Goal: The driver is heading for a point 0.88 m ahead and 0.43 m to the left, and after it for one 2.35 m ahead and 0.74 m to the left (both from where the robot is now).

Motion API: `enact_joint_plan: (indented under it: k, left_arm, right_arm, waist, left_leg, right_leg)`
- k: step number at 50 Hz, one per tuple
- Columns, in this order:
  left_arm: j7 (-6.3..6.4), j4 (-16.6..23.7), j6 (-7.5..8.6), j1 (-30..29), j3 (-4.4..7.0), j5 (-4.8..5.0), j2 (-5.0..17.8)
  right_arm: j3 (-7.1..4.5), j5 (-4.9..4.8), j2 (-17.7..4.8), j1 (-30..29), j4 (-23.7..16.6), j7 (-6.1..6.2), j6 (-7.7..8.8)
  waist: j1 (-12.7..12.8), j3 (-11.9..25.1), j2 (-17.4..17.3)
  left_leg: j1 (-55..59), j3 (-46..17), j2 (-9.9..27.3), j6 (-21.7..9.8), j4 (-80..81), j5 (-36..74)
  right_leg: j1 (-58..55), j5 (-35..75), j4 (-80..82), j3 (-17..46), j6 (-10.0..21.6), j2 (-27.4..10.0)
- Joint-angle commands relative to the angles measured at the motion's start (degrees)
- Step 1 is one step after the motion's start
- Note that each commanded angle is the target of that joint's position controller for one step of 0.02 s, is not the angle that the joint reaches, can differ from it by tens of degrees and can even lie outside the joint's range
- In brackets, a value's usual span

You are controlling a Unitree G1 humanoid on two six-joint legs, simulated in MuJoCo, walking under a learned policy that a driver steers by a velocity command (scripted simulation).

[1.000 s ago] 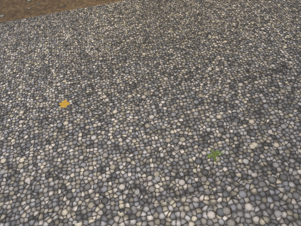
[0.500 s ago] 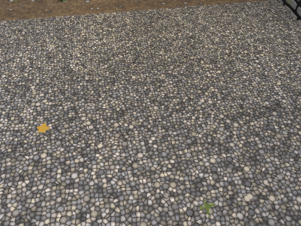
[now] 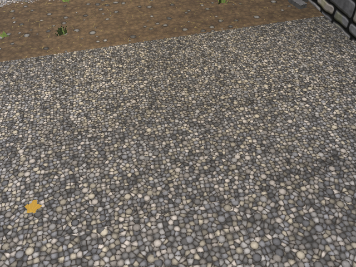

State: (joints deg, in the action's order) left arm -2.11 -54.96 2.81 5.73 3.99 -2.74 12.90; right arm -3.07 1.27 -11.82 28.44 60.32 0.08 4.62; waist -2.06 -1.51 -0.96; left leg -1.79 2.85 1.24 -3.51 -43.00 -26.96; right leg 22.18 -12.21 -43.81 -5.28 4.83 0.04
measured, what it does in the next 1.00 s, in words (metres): goes down, turning left: left foot 0.17 m lower, then right foot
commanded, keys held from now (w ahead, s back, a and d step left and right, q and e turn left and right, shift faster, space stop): w+q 1.00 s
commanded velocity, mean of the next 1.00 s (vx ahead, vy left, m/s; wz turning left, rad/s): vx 0.50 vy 0.00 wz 0.50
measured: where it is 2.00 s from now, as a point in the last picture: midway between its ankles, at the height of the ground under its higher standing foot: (112, 222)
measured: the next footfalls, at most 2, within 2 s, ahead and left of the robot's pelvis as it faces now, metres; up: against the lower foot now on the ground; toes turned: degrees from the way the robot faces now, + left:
left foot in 0.38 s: +0.33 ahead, +0.01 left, -0.17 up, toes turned +10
right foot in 0.74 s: +0.63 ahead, -0.10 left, -0.17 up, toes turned +25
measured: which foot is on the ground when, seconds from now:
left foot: down 0.00-0.00, up 0.02-0.36, down 0.38-0.74, up 0.76-1.00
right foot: down 0.00-0.36, up 0.38-0.72, down 0.74-1.00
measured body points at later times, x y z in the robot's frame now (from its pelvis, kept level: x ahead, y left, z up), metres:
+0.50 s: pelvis +0.30 -0.02 -0.17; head +0.33 -0.01 +0.28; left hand +0.34 +0.23 -0.31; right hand +0.34 -0.27 -0.31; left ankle +0.29 +0.00 -0.88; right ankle +0.28 -0.16 -0.74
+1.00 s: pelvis +0.54 -0.01 -0.14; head +0.56 +0.00 +0.31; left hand +0.43 +0.25 -0.27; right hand +0.80 -0.18 -0.25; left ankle +0.53 +0.14 -0.80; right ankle +0.59 -0.11 -0.88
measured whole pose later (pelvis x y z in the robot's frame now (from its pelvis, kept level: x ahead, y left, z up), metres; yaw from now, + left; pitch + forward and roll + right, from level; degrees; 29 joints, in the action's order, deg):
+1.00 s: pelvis +0.54 -0.01 -0.14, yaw +32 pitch +1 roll -2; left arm 0.1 -50.3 3.9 18.3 3.7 -1.0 13.9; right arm -5.3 1.6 -18.1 10.5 44.0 -2.5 -0.8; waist 1.3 -1.3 -2.9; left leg -38.1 -2.2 2.4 -2.4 -61.4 -11.9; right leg 9.9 -12.0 -21.3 -7.0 0.5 -0.8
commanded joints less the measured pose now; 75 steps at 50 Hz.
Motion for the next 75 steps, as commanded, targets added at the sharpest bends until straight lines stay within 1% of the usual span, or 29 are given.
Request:
enact_joint_plan:
  k: [1, 4, 6, 11, 16, 18, 19, 20, 21, 23, 24, 25, 29, 33, 36, 37, 38, 39, 41, 43, 57, 61, 62, 63, 64, 66, 69, 71, 75]
  left_arm:
    - [1.33, -8.77, 2.56, 32.54, 3.23, 0.25, 14.28]
    - [1.91, -3.21, 3.79, 10.89, 1.3, 1.1, 6.61]
    - [2.7, -2.39, 5.87, 6.61, 0.43, -0.01, 5.68]
    - [4.05, -4.84, 8.42, 8.47, -0.86, 1.68, 1.9]
    - [5.02, -5.48, 5.84, 15.06, -0.99, -0.15, 3.08]
    - [6.27, -5.08, 3.41, 15.24, -0.28, 0.43, 3.89]
    - [5.59, -2.87, 2.38, 8.62, 0.46, 1.47, 4.74]
    - [4.29, 2.36, 2.9, 8.75, -0.38, 1.41, 1.13]
    - [4.1, 6.96, 3.9, 10.82, -1.1, 1.51, 2.45]
    - [3.45, 4.49, 3.53, 10.25, -1.12, -1.26, 4.05]
    - [2.95, 7.35, 2.47, 8.76, -1.38, -1.35, 2.54]
    - [3.2, 8.74, 1.49, 3.26, -0.6, -1.24, 6.28]
    - [2.11, 11.61, 0.1, -3.64, -2.13, 0.65, 1.41]
    - [1.8, 13.5, 0.09, -7.26, -2.23, 1.84, 1.58]
    - [2.28, 11.11, 1.94, 5.46, -1.07, 1.48, 4.56]
    - [3.06, 10.12, 2.45, 13.79, 0.31, 0.58, 9.99]
    - [3.5, 10.56, 1.45, 15.76, 1.45, 0.43, 14.82]
    - [3.39, 10.27, 0.29, 13.86, 1.34, 1.59, 12.09]
    - [3.13, 10.73, -0.03, 7.96, -0.1, 1.08, 5.19]
    - [3.06, 10.04, 0.53, 6.64, -0.21, 1.04, 4.52]
    - [2.43, 7.82, 1.38, 14.02, 2.01, 1.66, 12.18]
    - [2.83, 7.73, -0.73, 15.39, 1.73, 1.51, 12.41]
    - [2.37, 10.85, -1.1, 16.38, 0.84, 1.55, 9.16]
    - [1.42, 15.04, -0.87, 12.38, 0.71, 0.62, 7.48]
    - [1.42, 15.15, -0.65, 8.89, 1.19, 0.43, 10.81]
    - [1.58, 13.36, -0.55, 9.6, 0.84, 1.47, 9.74]
    - [1.63, 13.04, -3.22, 11.22, 0.3, -0.6, 8.45]
    - [1.3, 13.24, -3.8, 10.2, 0.35, -0.24, 8.3]
    - [1.43, 16.63, -3.98, 0.74, 1.88, 0.82, 11.41]
  right_arm:
    - [-0.81, -0.41, -1.04, -12.04, -9.36, 0.13, 2.02]
    - [-2.22, 0.32, -6.76, -10.88, -6.13, 0.02, -1.3]
    - [-2.43, 2.32, -5.65, -11.96, -6.96, -1.71, -3.58]
    - [-0.73, -0.34, -0.58, -14.71, -6.02, -4.23, -3.19]
    - [-0.98, 2.47, -6.25, -18.22, -6.97, -3.12, -3.08]
    - [-2.02, 1.97, -7.62, -1.05, -1.61, -2.54, -2.9]
    - [-2.4, 1.27, -8.2, 7.3, 0.76, -2.52, -2.65]
    - [-2.49, 1.77, -12.24, 7.36, 0.4, -2.46, -2.06]
    - [-2.1, 0.02, -13.33, 8.26, -0.49, -2.06, -0.99]
    - [-1.05, -0.43, -7.7, 2.15, -1.76, -0.93, -1.49]
    - [-2.03, 0.45, -12.92, -5.32, -5.36, 1.19, -1.3]
    - [-1.72, 1.06, -11.25, -8.2, -6.81, 1.89, -0.35]
    - [-1.24, -1.2, -8.06, -4.97, -5.82, 1.44, -0.47]
    - [-1.77, -0.95, -8.45, -0.7, -6.11, 0.52, -1.87]
    - [-2.63, -0.7, -10.8, -6.01, -8.65, 0.45, -1.81]
    - [-2.14, -1.25, -8.57, -8.46, -11.43, -0.05, -1.09]
    - [-1.73, -2.55, -4.78, -2.99, -13.22, -0.22, -1.08]
    - [-2.45, -0.55, -9.14, -3.81, -13.21, -0.15, -1.78]
    - [-2.1, 0.38, -6.51, -10.17, -14.47, -0.95, -2.58]
    - [-2.05, 0.24, -5.47, -8.8, -14.84, -1.63, -3.63]
    - [-0.78, 0.68, -6.87, -28.29, -24.43, -4.55, -5.21]
    - [-2.29, 1.63, -9.4, -12.72, -19.74, -2.81, -3.96]
    - [-4.17, 1.74, -15.8, -3.97, -18.4, -1.92, -3.46]
    - [-4.91, -1.38, -20.47, -4.99, -19.15, -1.61, -3.58]
    - [-4.56, -1.81, -18.43, -4.57, -18.87, -1.19, -3.74]
    - [-2.93, -1.61, -12.25, -10.87, -18.88, -0.71, -3.39]
    - [-1.92, -1.38, -10.35, -14.44, -18.81, -0.2, -2.45]
    - [-2.41, -0.1, -12.14, -13.28, -18.62, -0.49, -1.83]
    - [-2.44, -1.57, -13.04, -4.74, -13.2, 0.19, -0.15]
  waist:
    - [13.16, 2.63, 21.37]
    - [1.69, -8.35, -1.59]
    - [-1.35, -9.87, 1.95]
    - [-2.17, -4.46, 3.46]
    - [1.27, -8.05, 1.97]
    - [-6.22, -1.49, -0.58]
    - [-13.1, -0.13, -6.15]
    - [-6.18, 1.98, -8.85]
    - [-4.59, 7.29, -9.12]
    - [-0.9, 3.54, 3.65]
    - [2.61, 6.04, -0.49]
    - [2.94, -0.94, 4.46]
    - [0.79, 1.3, 1.18]
    - [-2.0, 1.83, -1.66]
    - [6.74, 5.19, -1.34]
    - [10.85, 11.24, 4.71]
    - [7.73, 18.6, 15.38]
    - [6.6, 13.94, 10.68]
    - [5.31, -0.3, 3.53]
    - [2.3, -2.16, 7.98]
    - [4.43, -0.29, 8.3]
    - [-2.37, 7.8, 2.85]
    - [-5.25, 15.7, -8.56]
    - [-3.18, 17.46, -18.07]
    - [-4.24, 13.25, -8.57]
    - [0.58, 4.7, -1.87]
    - [3.49, 5.05, -2.45]
    - [3.33, 4.79, -1.88]
    - [1.69, -1.7, -2.27]
  left_leg:
    - [-44.16, -7.02, -5.49, -0.67, -48.93, -4.31]
    - [-43.27, -9.11, 2.12, -0.51, -33.11, 5.2]
    - [-34.51, -4.67, 2.27, -0.16, -26.14, 17.84]
    - [-9.05, 2.69, -3.66, 0.58, -0.83, 61.68]
    - [-14.78, 6.46, -3.64, -0.33, 13.73, 51.08]
    - [-5.66, 1.0, 0.27, -6.09, 30.05, 55.57]
    - [5.87, -4.11, 4.45, -11.17, 36.82, 61.73]
    - [20.0, -8.15, 8.61, -8.7, 11.49, 83.56]
    - [30.26, -21.61, 16.27, -12.81, 8.88, 80.51]
    - [20.98, -27.28, 15.18, -15.62, 12.15, 56.66]
    - [8.47, -40.61, 21.82, -22.1, 20.09, 41.64]
    - [-3.45, -44.12, 22.34, -23.55, 22.66, 47.29]
    - [-18.56, -22.16, 3.8, -12.81, 21.38, 48.41]
    - [-10.18, -24.04, 2.25, -9.14, 17.41, 45.4]
    - [-12.54, -23.56, -0.4, -6.74, 4.59, 44.82]
    - [-19.61, -18.27, -3.44, -4.46, -10.16, 35.04]
    - [-33.0, -9.55, -10.82, -2.89, -26.36, -4.29]
    - [-41.19, -8.28, -6.2, -2.74, -31.66, -5.45]
    - [-43.97, -7.29, -1.97, -1.57, -31.1, 2.49]
    - [-38.14, -7.19, 0.85, -0.06, -26.66, 5.42]
    - [-27.87, 0.79, 1.58, -0.68, 2.52, 17.79]
    - [-6.37, 2.73, -5.36, -5.77, 13.94, 11.06]
    - [11.95, -17.89, 8.45, -10.73, 17.37, 3.55]
    - [19.63, -42.21, 16.12, -16.14, 26.1, 8.63]
    - [17.72, -35.7, 15.7, -15.59, 25.55, 17.52]
    - [3.6, -24.42, 11.7, -13.11, 24.94, 32.23]
    - [-5.92, -19.12, 7.75, -12.67, 27.67, 38.56]
    - [-8.07, -18.39, 7.01, -12.68, 29.16, 35.09]
    - [-1.74, -22.7, 6.71, -10.97, 31.47, 25.54]
  right_leg:
    - [-37.54, 8.7, 23.95, 27.69, 3.19, -17.24]
    - [-14.69, -11.42, 27.98, 27.08, 4.03, -17.06]
    - [-3.77, -11.42, 26.16, 18.93, 5.01, -14.22]
    - [11.1, -19.64, 15.41, -0.26, -2.15, -5.09]
    - [-6.44, -1.14, -7.26, -3.12, -0.84, -6.11]
    - [-11.26, 10.99, -40.47, -4.82, -1.22, -3.55]
    - [1.38, -15.44, -65.36, -7.54, -0.85, 2.05]
    - [23.36, -31.65, -70.45, -0.37, 1.09, 2.58]
    - [35.36, -19.84, -56.72, 8.11, 2.37, -1.69]
    - [39.84, -12.18, -49.77, 7.86, 0.42, -4.24]
    - [35.42, -10.47, -39.11, 9.84, -5.08, -5.3]
    - [30.76, -8.25, -31.47, 11.97, -8.66, -8.46]
    - [6.66, 8.93, -6.47, 5.43, -7.83, -4.66]
    - [3.34, 5.6, 4.01, 4.06, -5.06, 0.4]
    - [-15.03, 3.47, 14.88, 7.02, -1.89, 1.97]
    - [-26.86, -3.26, 17.34, 19.35, 1.29, -9.73]
    - [-37.96, -8.15, 23.42, 42.27, 7.68, -24.51]
    - [-33.64, -20.36, 25.39, 49.09, 9.72, -25.16]
    - [-20.55, -18.03, 28.44, 33.9, 7.02, -19.76]
    - [-12.14, -4.86, 30.58, 23.04, 4.57, -15.95]
    - [-16.36, 11.88, 31.05, -1.05, 2.39, -16.45]
    - [-17.14, 31.68, 1.91, -8.22, -0.95, -13.46]
    - [0.56, 12.8, -19.87, -9.72, -3.76, -9.99]
    - [21.15, -19.34, -30.68, -1.77, -6.2, -0.03]
    - [24.73, -15.56, -31.14, 5.21, -5.72, -3.43]
    - [17.52, -9.87, -22.42, 6.54, -5.62, -7.26]
    - [7.34, -8.22, -18.22, 4.5, -7.48, -5.55]
    - [7.07, -0.95, -18.1, 4.26, -6.79, -4.12]
    - [20.12, 10.14, -6.08, 10.19, -6.27, -4.75]
Velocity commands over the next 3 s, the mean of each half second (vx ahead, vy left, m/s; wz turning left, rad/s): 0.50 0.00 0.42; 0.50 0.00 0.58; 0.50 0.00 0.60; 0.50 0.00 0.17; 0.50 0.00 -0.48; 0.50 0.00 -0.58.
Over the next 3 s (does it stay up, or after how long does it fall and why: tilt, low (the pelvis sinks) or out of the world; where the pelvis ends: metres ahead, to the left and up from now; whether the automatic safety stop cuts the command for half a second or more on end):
stays up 1.38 0.70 -0.34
